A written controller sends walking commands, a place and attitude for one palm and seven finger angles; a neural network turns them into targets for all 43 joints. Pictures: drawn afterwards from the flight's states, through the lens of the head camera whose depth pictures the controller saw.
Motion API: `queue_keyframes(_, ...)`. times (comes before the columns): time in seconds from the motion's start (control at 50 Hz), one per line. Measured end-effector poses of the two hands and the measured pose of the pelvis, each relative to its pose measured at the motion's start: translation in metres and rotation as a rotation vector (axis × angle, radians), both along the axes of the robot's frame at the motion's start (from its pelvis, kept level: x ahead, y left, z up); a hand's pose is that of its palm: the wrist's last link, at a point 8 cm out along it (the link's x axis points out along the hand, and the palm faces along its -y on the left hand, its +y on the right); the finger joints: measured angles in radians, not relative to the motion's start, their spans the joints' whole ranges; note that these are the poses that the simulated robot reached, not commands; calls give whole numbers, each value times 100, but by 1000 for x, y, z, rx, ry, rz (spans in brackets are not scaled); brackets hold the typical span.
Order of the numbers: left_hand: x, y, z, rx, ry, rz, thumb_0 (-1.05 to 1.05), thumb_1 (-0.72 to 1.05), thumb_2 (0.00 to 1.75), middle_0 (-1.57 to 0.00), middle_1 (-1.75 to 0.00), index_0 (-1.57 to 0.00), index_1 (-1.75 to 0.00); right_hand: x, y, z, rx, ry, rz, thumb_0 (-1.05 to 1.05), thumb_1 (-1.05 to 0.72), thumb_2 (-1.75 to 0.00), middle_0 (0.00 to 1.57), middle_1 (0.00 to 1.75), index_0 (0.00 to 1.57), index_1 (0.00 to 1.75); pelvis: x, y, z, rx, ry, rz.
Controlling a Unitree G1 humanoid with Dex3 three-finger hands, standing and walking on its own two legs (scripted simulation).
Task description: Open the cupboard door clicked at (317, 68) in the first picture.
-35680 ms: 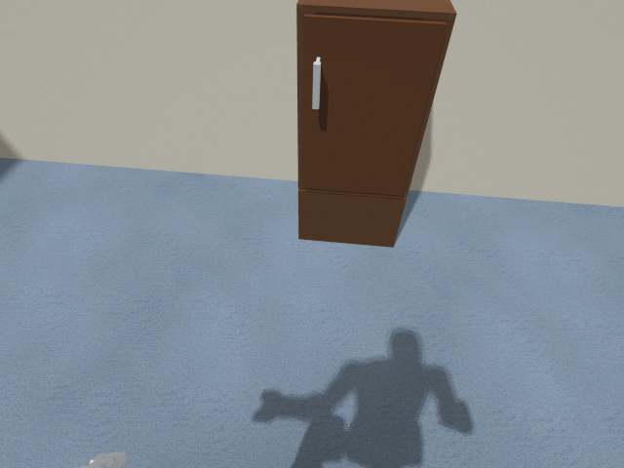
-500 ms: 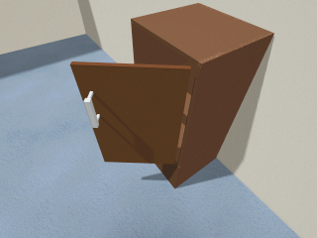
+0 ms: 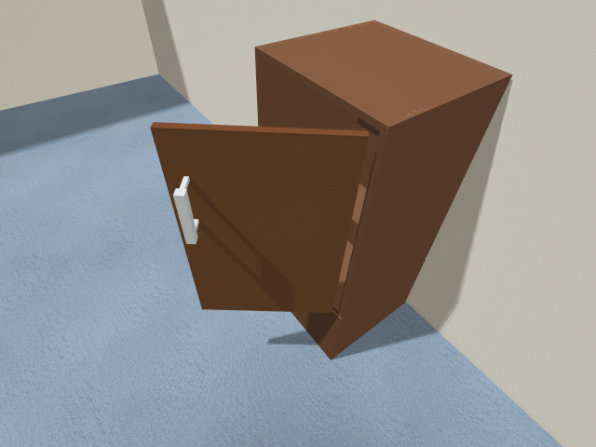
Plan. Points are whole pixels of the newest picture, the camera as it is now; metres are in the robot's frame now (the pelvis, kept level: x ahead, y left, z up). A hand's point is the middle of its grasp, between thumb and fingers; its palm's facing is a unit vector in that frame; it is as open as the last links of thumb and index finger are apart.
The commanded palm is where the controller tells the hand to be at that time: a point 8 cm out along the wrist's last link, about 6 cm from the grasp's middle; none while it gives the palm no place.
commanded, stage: raise the hand with hooked fingers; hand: left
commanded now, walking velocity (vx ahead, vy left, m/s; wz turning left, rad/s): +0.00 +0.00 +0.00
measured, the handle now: (188, 210) +0.54 +0.25 -0.03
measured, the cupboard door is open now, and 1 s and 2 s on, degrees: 52 52 52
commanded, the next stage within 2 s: none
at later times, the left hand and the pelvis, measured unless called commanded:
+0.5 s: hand (176, 440) +0.16 +0.18 -0.09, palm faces +0.05 -1.00 +0.05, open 8.6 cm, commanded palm +0.13 +0.25 -0.06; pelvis -0.03 -0.01 -0.08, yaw +5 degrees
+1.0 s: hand (130, 380) +0.21 +0.24 -0.03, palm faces +0.17 -0.98 -0.07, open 11.7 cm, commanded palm +0.18 +0.28 -0.04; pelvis +0.00 -0.02 -0.08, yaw +6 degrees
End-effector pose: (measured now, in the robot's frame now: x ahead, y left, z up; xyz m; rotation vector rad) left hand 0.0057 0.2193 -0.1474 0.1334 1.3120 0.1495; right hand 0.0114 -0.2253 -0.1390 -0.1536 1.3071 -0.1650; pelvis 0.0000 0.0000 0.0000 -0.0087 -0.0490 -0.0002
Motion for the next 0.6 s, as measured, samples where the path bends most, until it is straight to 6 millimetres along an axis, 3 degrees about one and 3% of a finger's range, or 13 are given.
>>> queue_keyframes(0.08, -13, 1, -2, -6, 31, -3, 1, 91, 90, -20, -30, -20, -30, -18, 9, -2, 11, 41, -12, 1, -91, -90, 20, 30, 20, 30, -4, 5, 0, -1, 0, -3)
queue_keyframes(0.1, -8, 4, 3, -8, 1, 49, 1, 92, 90, -20, -30, -21, -30, -19, 10, 0, 11, 18, -16, 1, -91, -90, 20, 30, 20, 30, -7, 6, -1, 0, 1, 1)
queue_keyframes(0.18, 59, 31, 65, 96, -462, 120, 4, 93, 89, -20, -32, -21, -31, 3, 7, 11, -14, -224, 17, 2, -92, -90, 21, 30, 20, 30, -11, 7, -5, 26, 25, 34)
queue_keyframes(0.26, 132, 29, 132, 94, -919, 72, 3, 88, 87, -20, -35, -21, -34, 47, -3, 14, -18, -441, 109, 2, -92, -90, 21, 30, 20, 30, -19, 10, -15, 22, 65, 90)
queue_keyframes(0.3, 159, 22, 150, 47, -1115, 30, 2, 83, 85, -20, -37, -21, -36, 73, -8, 17, -31, -532, 151, 2, -92, -90, 21, 30, 21, 30, -24, 9, -24, 14, 111, 92)
queue_keyframes(0.34, 174, 14, 153, -33, -1280, -13, 2, 79, 84, -20, -40, -21, -39, 98, -14, 25, -53, -615, 184, 2, -91, -90, 21, 30, 21, 30, -28, 4, -36, 15, 157, 78)
queue_keyframes(0.4, 171, 2, 131, -138, -1379, -96, 1, 72, 81, -21, -44, -21, -43, 135, -22, 41, -91, -726, 249, 2, -91, -90, 21, 30, 21, 30, -30, -4, -55, 9, 195, 70)
queue_keyframes(0.48, 138, 5, 73, -171, -1198, -90, 1, 62, 77, -22, -49, -23, -49, 179, -26, 53, -128, -820, 319, 2, -91, -90, 20, 30, 20, 30, -27, -10, -75, 3, 245, 75)
queue_keyframes(0.52, 117, 14, 55, -132, -1111, -26, 1, 57, 75, -23, -52, -23, -52, 198, -23, 52, -132, -837, 354, 1, -91, -90, 20, 30, 20, 30, -24, -12, -82, -7, 266, 82)
queue_keyframes(0.56, 100, 28, 56, -56, -1103, 32, 1, 52, 73, -23, -55, -24, -54, 212, -16, 45, -124, -836, 388, 1, -91, -90, 20, 30, 20, 30, -22, -15, -88, -20, 283, 92)
queue_keyframes(0.6, 93, 39, 73, 31, -1174, 56, 2, 48, 71, -23, -58, -24, -57, 221, -6, 35, -101, -817, 417, 1, -91, -90, 20, 30, 20, 30, -19, -17, -91, -36, 296, 104)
